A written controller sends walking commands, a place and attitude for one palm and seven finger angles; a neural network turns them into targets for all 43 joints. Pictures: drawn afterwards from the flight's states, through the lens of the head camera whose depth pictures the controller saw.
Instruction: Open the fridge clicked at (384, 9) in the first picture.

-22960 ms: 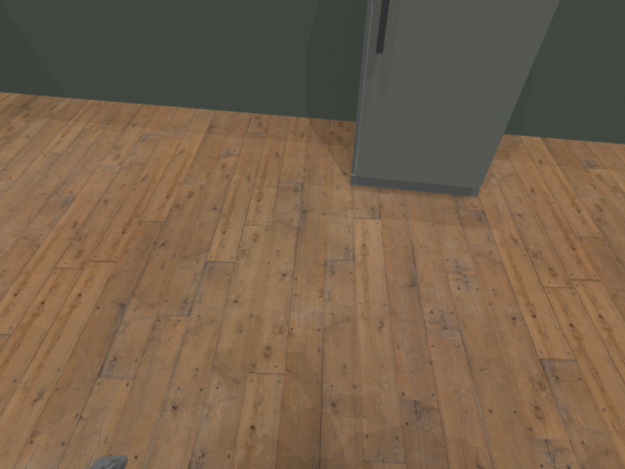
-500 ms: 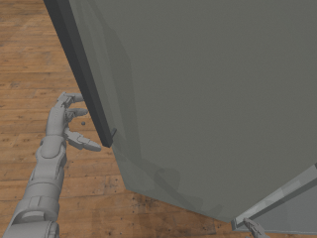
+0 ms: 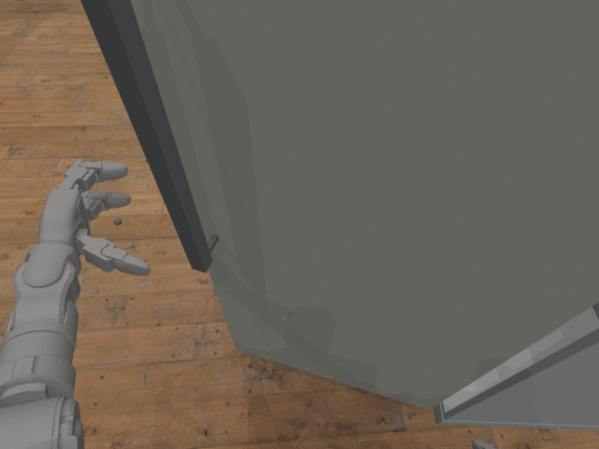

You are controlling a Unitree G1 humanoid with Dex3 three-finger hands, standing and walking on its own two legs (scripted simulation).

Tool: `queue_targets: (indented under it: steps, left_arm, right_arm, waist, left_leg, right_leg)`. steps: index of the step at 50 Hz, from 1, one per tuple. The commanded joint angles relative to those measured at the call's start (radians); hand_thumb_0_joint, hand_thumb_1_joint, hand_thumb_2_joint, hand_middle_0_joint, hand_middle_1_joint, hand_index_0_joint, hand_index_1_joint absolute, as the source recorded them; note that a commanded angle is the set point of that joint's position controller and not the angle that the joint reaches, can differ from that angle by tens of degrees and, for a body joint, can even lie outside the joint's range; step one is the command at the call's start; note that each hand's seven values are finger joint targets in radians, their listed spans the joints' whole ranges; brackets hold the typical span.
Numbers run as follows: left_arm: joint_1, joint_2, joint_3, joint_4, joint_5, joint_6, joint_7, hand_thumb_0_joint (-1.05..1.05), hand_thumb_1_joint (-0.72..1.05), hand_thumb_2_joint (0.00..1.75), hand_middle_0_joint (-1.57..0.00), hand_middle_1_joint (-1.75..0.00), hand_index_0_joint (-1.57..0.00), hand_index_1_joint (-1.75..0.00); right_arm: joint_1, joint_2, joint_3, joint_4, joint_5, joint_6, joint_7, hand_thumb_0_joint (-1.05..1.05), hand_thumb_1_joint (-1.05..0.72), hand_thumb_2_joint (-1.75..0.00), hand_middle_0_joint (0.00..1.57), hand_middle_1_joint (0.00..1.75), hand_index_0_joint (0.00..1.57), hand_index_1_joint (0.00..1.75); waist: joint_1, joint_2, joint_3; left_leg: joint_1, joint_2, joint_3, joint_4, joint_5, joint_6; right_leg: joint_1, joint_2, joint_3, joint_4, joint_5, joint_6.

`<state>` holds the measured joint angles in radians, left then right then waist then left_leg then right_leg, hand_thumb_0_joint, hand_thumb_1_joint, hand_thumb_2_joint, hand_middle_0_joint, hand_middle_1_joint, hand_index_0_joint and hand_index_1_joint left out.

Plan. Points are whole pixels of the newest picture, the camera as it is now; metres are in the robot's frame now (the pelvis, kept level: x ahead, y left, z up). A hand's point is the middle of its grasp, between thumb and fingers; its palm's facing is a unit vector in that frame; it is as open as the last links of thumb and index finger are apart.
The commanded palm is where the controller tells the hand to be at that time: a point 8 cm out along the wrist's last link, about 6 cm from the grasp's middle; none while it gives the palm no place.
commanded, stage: slip the hand off the handle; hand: left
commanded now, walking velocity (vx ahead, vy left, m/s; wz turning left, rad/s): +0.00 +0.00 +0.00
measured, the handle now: (174, 149) +0.42 +0.17 +0.18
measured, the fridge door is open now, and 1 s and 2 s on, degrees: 75 75 75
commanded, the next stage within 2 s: draw the hand back to the body in 0.58 s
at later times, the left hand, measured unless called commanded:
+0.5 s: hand (76, 289) +0.29 +0.28 +0.07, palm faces +0.17 -0.96 -0.24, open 14.7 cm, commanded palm +0.25 +0.32 +0.09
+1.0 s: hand (48, 304) +0.25 +0.28 +0.11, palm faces -0.12 -0.99 -0.07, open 14.7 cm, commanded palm +0.21 +0.32 +0.12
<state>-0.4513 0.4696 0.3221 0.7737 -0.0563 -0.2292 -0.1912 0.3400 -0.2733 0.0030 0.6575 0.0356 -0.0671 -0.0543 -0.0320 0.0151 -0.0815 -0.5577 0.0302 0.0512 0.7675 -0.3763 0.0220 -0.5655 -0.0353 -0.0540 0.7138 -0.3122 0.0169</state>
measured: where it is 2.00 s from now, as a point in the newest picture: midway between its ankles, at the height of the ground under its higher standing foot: outside the picture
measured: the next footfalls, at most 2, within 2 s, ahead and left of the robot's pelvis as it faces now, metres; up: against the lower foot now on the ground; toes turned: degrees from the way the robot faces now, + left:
none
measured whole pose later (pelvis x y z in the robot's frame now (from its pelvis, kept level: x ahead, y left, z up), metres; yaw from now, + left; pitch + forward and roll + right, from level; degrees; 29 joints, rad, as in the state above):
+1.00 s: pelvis +0.00 +0.00 +0.00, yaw +1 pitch +4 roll -2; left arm 0.05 0.51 0.47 0.28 -0.40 -0.10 -0.68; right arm 0.29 -0.29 0.04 0.57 0.06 -0.27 -0.08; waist -0.01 0.03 -0.09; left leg -0.46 0.04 0.03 0.79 -0.40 0.02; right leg -0.46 -0.03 -0.08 0.72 -0.34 0.01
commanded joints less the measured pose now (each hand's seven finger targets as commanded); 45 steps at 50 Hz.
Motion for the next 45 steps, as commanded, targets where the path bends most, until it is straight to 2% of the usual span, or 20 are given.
queue_targets:
  steps: [1,3,4,7,8,11,13,15,17,22,25,27,29,33,35,36,37,39,43,45]
  left_arm:
    - [-0.144,0.217,0.071,-0.247,-0.049,-0.041,-0.024,0.00,-0.55,0.20,-0.25,-1.15,-0.25,-1.15]
    - [-0.092,0.266,0.119,-0.301,-0.047,-0.033,-0.016,0.00,-0.55,0.20,-0.25,-1.15,-0.25,-1.15]
    - [-0.091,0.243,0.097,-0.358,-0.048,-0.032,-0.013,0.00,-0.55,0.20,-0.25,-1.15,-0.25,-1.15]
    - [-0.008,0.276,0.143,-0.494,-0.056,-0.043,0.006,0.00,-0.55,0.20,-0.25,-1.15,-0.25,-1.15]
    - [0.006,0.272,0.148,-0.513,-0.061,-0.046,0.009,0.00,-0.55,0.20,-0.25,-1.15,-0.25,-1.15]
    - [0.011,0.239,0.120,-0.534,-0.075,-0.041,-0.001,0.00,-0.55,0.20,-0.25,-1.15,-0.25,-1.15]
    - [0.037,0.256,0.138,-0.535,-0.081,-0.032,-0.012,0.00,-0.55,0.20,-0.25,-1.15,-0.25,-1.15]
    - [0.027,0.214,0.093,-0.550,-0.086,-0.023,-0.033,0.00,-0.55,0.20,-0.25,-1.15,-0.25,-1.15]
    - [0.058,0.217,0.090,-0.583,-0.091,-0.023,-0.048,0.00,-0.55,0.20,-0.25,-1.15,-0.25,-1.15]
    - [0.232,0.212,0.122,-0.606,-0.116,0.002,-0.069,0.00,-0.55,0.20,-0.25,-1.15,-0.25,-1.15]
    - [0.278,0.176,0.099,-0.670,-0.124,0.015,-0.069,0.00,-0.55,0.20,-0.25,-1.15,-0.25,-1.15]
    - [0.310,0.215,0.140,-0.682,-0.123,0.024,-0.062,0.00,-0.55,0.20,-0.25,-1.15,-0.25,-1.15]
    - [0.329,0.214,0.149,-0.704,-0.126,0.027,-0.064,0.00,-0.55,0.20,-0.25,-1.15,-0.25,-1.15]
    - [0.217,0.202,0.109,-0.770,-0.126,0.013,-0.068,0.00,-0.55,0.20,-0.25,-1.15,-0.25,-1.15]
    - [0.188,0.208,0.109,-0.722,-0.128,0.016,-0.072,0.00,-0.55,0.20,-0.25,-1.15,-0.25,-1.15]
    - [0.160,0.151,0.090,-0.725,-0.245,-0.003,-0.186,0.00,-0.55,0.20,-0.25,-1.15,-0.25,-1.15]
    - [0.132,0.229,0.140,-0.729,-0.263,-0.012,-0.249,0.00,-0.55,0.20,-0.25,-1.15,-0.25,-1.15]
    - [0.146,0.275,0.181,-0.723,-0.305,-0.006,-0.348,0.00,-0.55,0.20,-0.25,-1.15,-0.25,-1.15]
    - [0.278,0.312,0.240,-0.600,-0.351,0.031,-0.491,0.00,-0.55,0.20,-0.25,-1.15,-0.25,-1.15]
    - [0.333,0.319,0.269,-0.619,-0.369,0.056,-0.501,0.00,-0.55,0.20,-0.25,-1.15,-0.25,-1.15]
  right_arm:
    - [-0.005,-0.153,-0.058,-0.144,0.009,-0.039,-0.003,0.00,-0.90,-0.90,0.20,0.30,0.20,0.30]
    - [-0.015,-0.154,-0.059,-0.160,0.009,-0.036,-0.004,0.00,-0.90,-0.90,0.20,0.30,0.20,0.30]
    - [-0.027,-0.148,-0.058,-0.172,0.011,-0.039,-0.004,0.00,-0.90,-0.90,0.20,0.30,0.20,0.30]
    - [-0.040,-0.143,-0.061,-0.181,0.001,-0.053,-0.008,0.00,-0.90,-0.90,0.20,0.30,0.20,0.30]
    - [-0.040,-0.138,-0.058,-0.177,0.001,-0.058,-0.009,0.00,-0.90,-0.90,0.20,0.30,0.20,0.30]
    - [-0.066,-0.135,-0.051,-0.170,0.005,-0.075,-0.019,0.00,-0.90,-0.90,0.20,0.30,0.20,0.30]
    - [-0.072,-0.138,-0.050,-0.166,0.006,-0.084,-0.027,0.00,-0.90,-0.90,0.20,0.30,0.20,0.30]
    - [-0.083,-0.133,-0.045,-0.167,0.009,-0.097,-0.034,0.00,-0.90,-0.90,0.20,0.30,0.20,0.30]
    - [-0.086,-0.136,-0.046,-0.167,0.008,-0.109,-0.039,0.00,-0.90,-0.90,0.20,0.30,0.20,0.30]
    - [-0.100,-0.134,-0.045,-0.180,0.009,-0.137,-0.035,0.00,-0.90,-0.90,0.20,0.30,0.20,0.30]
    - [-0.115,-0.125,-0.041,-0.194,0.012,-0.154,-0.031,0.00,-0.90,-0.90,0.20,0.30,0.20,0.30]
    - [-0.115,-0.132,-0.042,-0.192,0.008,-0.159,-0.035,0.00,-0.90,-0.90,0.20,0.30,0.20,0.30]
    - [-0.124,-0.126,-0.037,-0.198,0.010,-0.166,-0.037,0.00,-0.90,-0.90,0.20,0.30,0.20,0.30]
    - [-0.128,-0.125,-0.032,-0.186,0.007,-0.190,-0.052,0.00,-0.90,-0.90,0.20,0.30,0.20,0.30]
    - [-0.126,-0.128,-0.028,-0.170,0.010,-0.199,-0.062,0.00,-0.90,-0.90,0.20,0.30,0.20,0.30]
    - [-0.121,-0.145,-0.017,-0.163,0.021,-0.212,-0.079,0.00,-0.90,-0.90,0.20,0.30,0.20,0.30]
    - [-0.134,-0.147,-0.017,-0.157,0.022,-0.216,-0.091,0.00,-0.90,-0.90,0.20,0.30,0.20,0.30]
    - [-0.147,-0.144,-0.011,-0.170,0.023,-0.236,-0.100,0.00,-0.90,-0.90,0.20,0.30,0.20,0.30]
    - [-0.141,-0.151,-0.005,-0.192,0.022,-0.246,-0.072,0.00,-0.90,-0.90,0.20,0.30,0.20,0.30]
    - [-0.146,-0.150,-0.011,-0.224,0.025,-0.252,-0.050,0.00,-0.90,-0.90,0.20,0.30,0.20,0.30]
  waist:
    - [0.033,0.008,-0.287]
    - [0.050,0.009,-0.279]
    - [0.043,0.030,-0.275]
    - [0.056,0.065,-0.306]
    - [0.047,0.062,-0.311]
    - [0.030,0.078,-0.235]
    - [0.033,0.080,-0.231]
    - [0.022,0.092,-0.218]
    - [0.028,0.098,-0.234]
    - [0.057,0.044,-0.222]
    - [0.059,0.061,-0.209]
    - [0.062,0.031,-0.189]
    - [0.063,0.038,-0.177]
    - [0.034,0.072,-0.179]
    - [0.027,0.070,-0.141]
    - [-0.018,0.047,-0.187]
    - [0.015,0.052,-0.235]
    - [0.032,0.082,-0.258]
    - [0.049,0.045,-0.168]
    - [0.073,0.037,-0.158]
  left_leg:
    - [0.144,-0.013,-0.055,-0.114,0.301,-0.008]
    - [0.120,-0.015,-0.051,-0.124,0.293,-0.005]
    - [0.133,-0.015,-0.048,-0.126,0.288,-0.004]
    - [0.169,-0.011,-0.050,-0.118,0.345,-0.005]
    - [0.176,-0.011,-0.050,-0.118,0.345,-0.005]
    - [0.160,-0.011,-0.055,-0.128,0.261,-0.006]
    - [0.158,-0.012,-0.052,-0.127,0.238,-0.003]
    - [0.171,-0.013,-0.062,-0.130,0.216,-0.005]
    - [0.188,-0.012,-0.064,-0.123,0.246,-0.006]
    - [0.175,-0.014,-0.069,-0.114,0.297,-0.011]
    - [0.178,-0.016,-0.070,-0.116,0.291,-0.015]
    - [0.152,-0.017,-0.063,-0.112,0.267,-0.008]
    - [0.139,-0.021,-0.064,-0.115,0.242,-0.010]
    - [0.165,-0.021,-0.074,-0.106,0.206,-0.008]
    - [0.148,-0.021,-0.081,-0.108,0.153,-0.008]
    - [0.191,-0.017,-0.083,-0.102,0.144,-0.003]
    - [0.189,-0.017,-0.076,-0.092,0.168,0.002]
    - [0.202,-0.022,-0.084,-0.092,0.216,0.006]
    - [0.149,-0.022,-0.088,-0.079,0.272,0.008]
    - [0.133,-0.023,-0.094,-0.093,0.263,0.006]
  right_leg:
    - [0.148,0.043,0.015,-0.069,0.215,-0.037]
    - [0.177,0.041,0.017,-0.067,0.217,-0.038]
    - [0.170,0.041,0.017,-0.069,0.211,-0.037]
    - [0.192,0.043,0.020,-0.064,0.239,-0.038]
    - [0.192,0.044,0.018,-0.064,0.243,-0.035]
    - [0.147,0.046,0.015,-0.076,0.173,-0.033]
    - [0.149,0.043,0.019,-0.085,0.159,-0.034]
    - [0.125,0.042,0.013,-0.085,0.133,-0.034]
    - [0.136,0.041,0.013,-0.084,0.150,-0.038]
    - [0.160,0.038,0.001,-0.075,0.195,-0.037]
    - [0.152,0.036,-0.004,-0.071,0.190,-0.033]
    - [0.159,0.035,0.000,-0.077,0.183,-0.032]
    - [0.157,0.033,-0.001,-0.077,0.162,-0.032]
    - [0.123,0.033,0.005,-0.081,0.119,-0.031]
    - [0.095,0.032,0.006,-0.090,0.068,-0.031]
    - [0.138,0.029,0.014,-0.105,0.078,-0.034]
    - [0.191,0.025,0.030,-0.101,0.115,-0.039]
    - [0.224,0.021,0.033,-0.097,0.161,-0.041]
    - [0.222,0.021,0.040,-0.088,0.220,-0.040]
    - [0.224,0.020,0.030,-0.085,0.199,-0.039]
